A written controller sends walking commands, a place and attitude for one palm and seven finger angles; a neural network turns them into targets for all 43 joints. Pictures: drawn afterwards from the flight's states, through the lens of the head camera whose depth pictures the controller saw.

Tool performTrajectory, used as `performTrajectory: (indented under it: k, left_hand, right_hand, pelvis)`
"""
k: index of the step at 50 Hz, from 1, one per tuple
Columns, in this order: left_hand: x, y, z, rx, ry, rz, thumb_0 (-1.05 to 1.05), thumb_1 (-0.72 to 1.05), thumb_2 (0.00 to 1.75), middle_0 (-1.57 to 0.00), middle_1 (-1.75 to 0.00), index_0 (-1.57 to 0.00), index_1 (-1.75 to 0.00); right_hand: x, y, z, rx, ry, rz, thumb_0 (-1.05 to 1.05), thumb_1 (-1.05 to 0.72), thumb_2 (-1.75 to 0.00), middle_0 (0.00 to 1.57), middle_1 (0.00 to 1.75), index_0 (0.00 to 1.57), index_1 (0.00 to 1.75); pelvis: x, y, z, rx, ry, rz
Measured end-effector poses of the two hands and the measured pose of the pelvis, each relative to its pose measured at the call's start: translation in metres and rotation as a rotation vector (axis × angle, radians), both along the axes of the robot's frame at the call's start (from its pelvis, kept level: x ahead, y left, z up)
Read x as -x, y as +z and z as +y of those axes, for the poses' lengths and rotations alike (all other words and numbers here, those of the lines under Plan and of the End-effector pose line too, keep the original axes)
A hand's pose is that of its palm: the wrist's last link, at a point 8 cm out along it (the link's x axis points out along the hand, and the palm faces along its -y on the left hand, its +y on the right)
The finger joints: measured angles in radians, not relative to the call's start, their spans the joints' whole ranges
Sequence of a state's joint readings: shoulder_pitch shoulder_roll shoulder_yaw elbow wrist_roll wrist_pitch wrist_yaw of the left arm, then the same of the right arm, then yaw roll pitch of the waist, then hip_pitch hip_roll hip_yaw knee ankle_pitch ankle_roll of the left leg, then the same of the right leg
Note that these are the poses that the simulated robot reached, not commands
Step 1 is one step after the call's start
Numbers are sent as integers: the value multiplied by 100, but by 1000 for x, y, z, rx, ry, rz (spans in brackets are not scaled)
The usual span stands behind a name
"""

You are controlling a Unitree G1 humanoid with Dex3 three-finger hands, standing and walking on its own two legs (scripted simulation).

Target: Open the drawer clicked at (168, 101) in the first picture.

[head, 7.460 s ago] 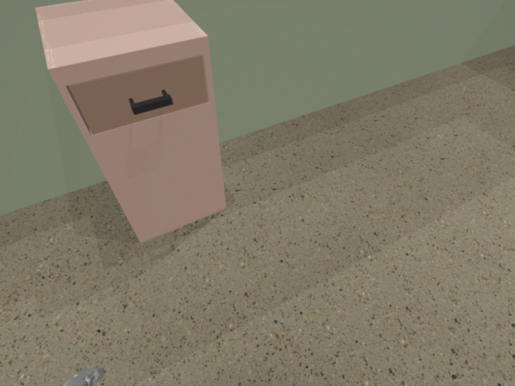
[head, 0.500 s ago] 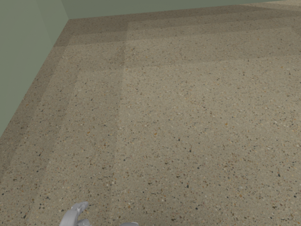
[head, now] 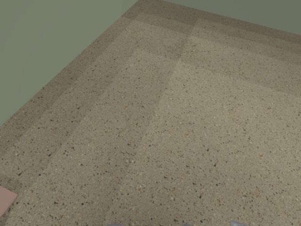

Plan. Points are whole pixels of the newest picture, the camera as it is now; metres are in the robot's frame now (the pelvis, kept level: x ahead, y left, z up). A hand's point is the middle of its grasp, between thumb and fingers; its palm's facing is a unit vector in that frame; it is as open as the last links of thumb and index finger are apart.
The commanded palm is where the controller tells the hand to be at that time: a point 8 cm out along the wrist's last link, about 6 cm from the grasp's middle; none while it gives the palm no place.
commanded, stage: turn to face it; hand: left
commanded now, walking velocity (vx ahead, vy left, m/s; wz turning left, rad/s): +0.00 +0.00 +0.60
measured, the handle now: out of the picture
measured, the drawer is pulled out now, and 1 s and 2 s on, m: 0.00 0.00 0.00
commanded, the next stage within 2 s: take the last steps up to it in 1.90 s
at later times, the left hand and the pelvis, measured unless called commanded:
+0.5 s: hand out of the picture +0.07 +0.20 -0.13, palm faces +0.27 -0.92 -0.29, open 7.4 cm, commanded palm none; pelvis -0.01 -0.03 +0.01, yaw +17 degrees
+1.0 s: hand out of the picture -0.14 +0.18 -0.18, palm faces +0.61 -0.75 -0.25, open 7.4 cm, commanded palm none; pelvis -0.03 -0.01 +0.00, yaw +36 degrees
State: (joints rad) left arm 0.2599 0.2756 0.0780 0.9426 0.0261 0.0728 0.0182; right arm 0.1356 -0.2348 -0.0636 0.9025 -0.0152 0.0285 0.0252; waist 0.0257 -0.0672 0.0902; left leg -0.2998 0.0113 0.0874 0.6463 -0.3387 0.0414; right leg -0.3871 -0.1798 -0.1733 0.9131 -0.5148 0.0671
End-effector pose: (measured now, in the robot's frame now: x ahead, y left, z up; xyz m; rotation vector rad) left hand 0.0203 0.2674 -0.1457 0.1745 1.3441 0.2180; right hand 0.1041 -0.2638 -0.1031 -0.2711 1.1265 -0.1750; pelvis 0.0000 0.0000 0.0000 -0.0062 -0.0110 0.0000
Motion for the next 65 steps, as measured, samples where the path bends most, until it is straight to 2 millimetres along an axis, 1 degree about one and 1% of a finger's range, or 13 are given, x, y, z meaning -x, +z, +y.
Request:
performTrajectory:
  k: [5, 12, 17, 23, 26, 30, 36, 42, 48, 51, 54, 58, 65]
  left_hand:
    - [-4, 14, 14, 7, 45, -47, 1, 91, 90, -20, -30, -19, -30]
    - [-19, 30, 19, -15, 81, -149, 1, 91, 90, -20, -30, -19, -30]
    - [-29, 38, 10, -37, 104, -194, 1, 91, 90, -20, -30, -20, -30]
    - [-35, 49, -16, -71, 131, -253, 1, 90, 90, -20, -30, -20, -30]
    - [-24, 52, -31, -99, 155, -274, 0, 90, 90, -20, -30, -20, -30]
    - [5, 60, -49, -107, 221, -240, 0, 90, 90, -21, -30, -20, -30]
    - [49, 57, -65, -91, 323, -182, 1, 90, 90, -21, -30, -20, -30]
    - [105, 42, -72, -56, 445, -112, 1, 90, 90, -21, -30, -20, -30]
    - [173, 11, -62, -11, 580, -26, 0, 90, 90, -21, -30, -20, -30]
    - [199, 0, -53, -1, 634, 16, 1, 90, 90, -21, -30, -20, -30]
    - [207, 6, -44, -4, 664, 14, 1, 90, 90, -20, -30, -20, -30]
    - [201, 20, -28, -28, 686, -64, 1, 91, 90, -20, -30, -19, -30]
    - [181, 36, -13, -90, 718, -184, 1, 91, 90, -20, -30, -19, -30]
  right_hand:
    - [-7, 13, 23, 4, 49, -9, 1, -90, -90, 20, 30, 20, 30]
    - [-2, 10, 37, -30, 89, 25, 1, -90, -90, 20, 30, 20, 30]
    - [10, -2, 30, -50, 104, 83, 1, -90, -90, 20, 30, 20, 30]
    - [22, -22, 3, -72, 128, 164, 1, -90, -90, 20, 30, 20, 30]
    - [18, -35, -12, -83, 148, 188, 1, -90, -90, 20, 30, 20, 30]
    - [3, -31, -23, -83, 200, 198, 1, -91, -90, 20, 30, 20, 30]
    - [-26, -25, -23, -63, 296, 195, 1, -91, -90, 19, 30, 20, 30]
    - [-66, -19, 10, -28, 430, 174, 1, -91, -90, 19, 30, 20, 30]
    - [-109, -11, 79, -2, 595, 51, 1, -91, -90, 19, 30, 20, 30]
    - [-118, -2, 111, -5, 657, -13, 1, -91, -90, 19, 30, 20, 30]
    - [-116, 10, 130, -3, 688, -43, 1, -91, -90, 20, 30, 20, 30]
    - [-107, 16, 143, -8, 720, -31, 1, -90, -90, 20, 30, 20, 30]
    - [-87, 8, 140, -25, 750, 42, 1, -90, -90, 20, 30, 20, 30]
  pelvis:
    - [1, 13, 11, 27, 56, 1]
    - [3, 19, 12, 23, 132, 8]
    - [5, 18, 2, 16, 192, 20]
    - [7, 13, -24, 2, 270, 32]
    - [7, 8, -38, -7, 308, 26]
    - [5, 15, -46, -32, 365, 13]
    - [5, 19, -51, -48, 453, 5]
    - [12, 16, -43, -41, 537, 7]
    - [26, 1, -18, -3, 616, 13]
    - [32, -2, -10, -9, 639, 12]
    - [36, 6, -3, 15, 666, 1]
    - [40, 16, 2, 30, 713, -7]
    - [39, 20, -1, 25, 795, -8]
